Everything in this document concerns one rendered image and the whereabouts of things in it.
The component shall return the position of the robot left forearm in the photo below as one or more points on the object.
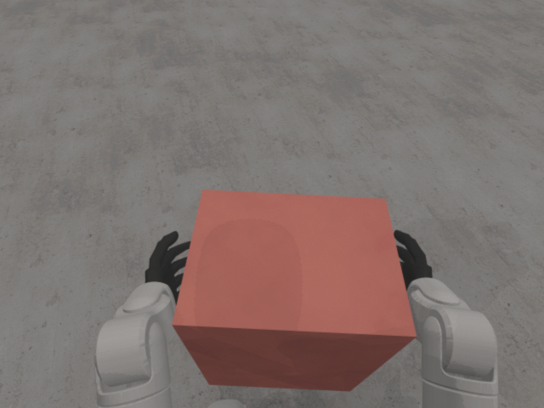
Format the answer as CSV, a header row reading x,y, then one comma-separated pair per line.
x,y
130,352

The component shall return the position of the left robot hand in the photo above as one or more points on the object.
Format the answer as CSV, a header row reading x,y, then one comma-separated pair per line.
x,y
161,268

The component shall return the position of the robot right forearm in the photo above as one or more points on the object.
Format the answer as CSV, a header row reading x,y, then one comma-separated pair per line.
x,y
459,348

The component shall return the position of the carton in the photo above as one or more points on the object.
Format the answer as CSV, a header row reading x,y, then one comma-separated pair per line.
x,y
292,291

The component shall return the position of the right robot hand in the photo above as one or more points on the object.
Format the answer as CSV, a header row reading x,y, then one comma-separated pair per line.
x,y
414,265

